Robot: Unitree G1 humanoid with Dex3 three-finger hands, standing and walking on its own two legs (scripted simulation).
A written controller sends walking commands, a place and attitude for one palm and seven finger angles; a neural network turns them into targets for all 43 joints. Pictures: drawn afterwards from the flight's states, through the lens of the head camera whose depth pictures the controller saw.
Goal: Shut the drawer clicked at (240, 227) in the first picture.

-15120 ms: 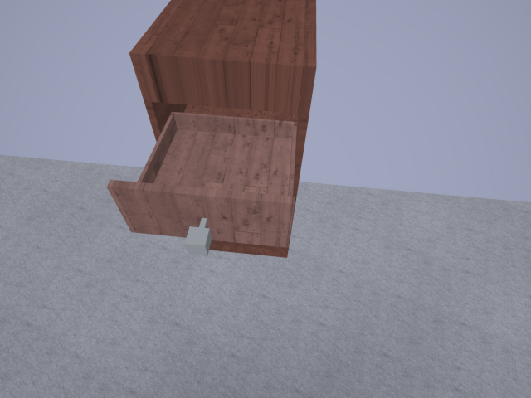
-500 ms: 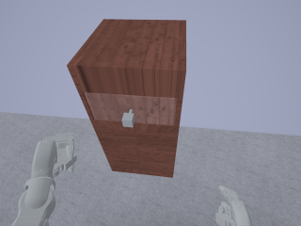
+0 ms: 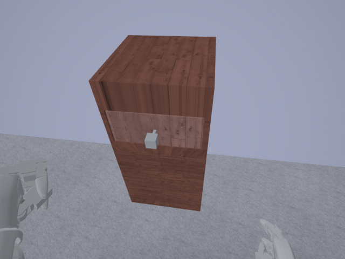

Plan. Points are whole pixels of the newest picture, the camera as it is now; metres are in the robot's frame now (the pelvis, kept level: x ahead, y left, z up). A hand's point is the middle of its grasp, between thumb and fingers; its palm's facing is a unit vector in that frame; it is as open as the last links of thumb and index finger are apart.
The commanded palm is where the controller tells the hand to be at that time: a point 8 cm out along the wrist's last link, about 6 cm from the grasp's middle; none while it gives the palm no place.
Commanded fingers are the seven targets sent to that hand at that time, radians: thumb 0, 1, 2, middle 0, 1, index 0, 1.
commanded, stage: step back with the hand held close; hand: left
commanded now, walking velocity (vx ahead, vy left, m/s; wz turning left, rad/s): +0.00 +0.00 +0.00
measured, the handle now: (152, 137) +0.58 +0.17 -0.11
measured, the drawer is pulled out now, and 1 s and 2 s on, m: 0.00 0.00 0.00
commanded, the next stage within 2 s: stop stepping back and stand still in 1.92 s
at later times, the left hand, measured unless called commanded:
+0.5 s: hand (39, 196) +0.17 +0.26 +0.16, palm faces +0.30 -0.80 -0.51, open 3.3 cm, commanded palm +0.10 +0.30 +0.18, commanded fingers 0.00 0.90 0.90 -1.40 -1.60 -1.40 -1.60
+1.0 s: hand (23, 218) +0.13 +0.26 +0.16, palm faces +0.36 -0.78 -0.52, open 3.3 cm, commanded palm +0.05 +0.30 +0.18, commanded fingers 0.00 0.90 0.90 -1.40 -1.60 -1.40 -1.60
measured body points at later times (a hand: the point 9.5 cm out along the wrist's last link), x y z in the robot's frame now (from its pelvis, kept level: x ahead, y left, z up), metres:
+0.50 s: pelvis -0.03 +0.02 +0.00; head -0.01 +0.01 +0.45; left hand +0.15 +0.30 +0.18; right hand +0.13 -0.23 -0.09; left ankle -0.04 +0.11 -0.74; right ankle +0.00 -0.12 -0.74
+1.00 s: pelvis -0.08 +0.02 -0.01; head -0.04 +0.02 +0.44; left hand +0.10 +0.29 +0.19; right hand +0.09 -0.23 -0.09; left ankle -0.04 +0.10 -0.74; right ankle +0.00 -0.13 -0.74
